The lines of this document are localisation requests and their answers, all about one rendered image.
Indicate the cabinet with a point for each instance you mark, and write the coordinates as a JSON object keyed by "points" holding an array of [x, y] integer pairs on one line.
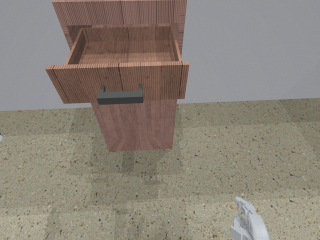
{"points": [[131, 126]]}

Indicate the robot right hand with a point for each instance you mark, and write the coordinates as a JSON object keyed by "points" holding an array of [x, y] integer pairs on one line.
{"points": [[253, 228]]}

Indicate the handle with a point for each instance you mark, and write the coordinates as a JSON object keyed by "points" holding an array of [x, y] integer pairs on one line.
{"points": [[120, 97]]}

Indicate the drawer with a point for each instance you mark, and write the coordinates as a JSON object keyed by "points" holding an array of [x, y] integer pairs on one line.
{"points": [[121, 58]]}

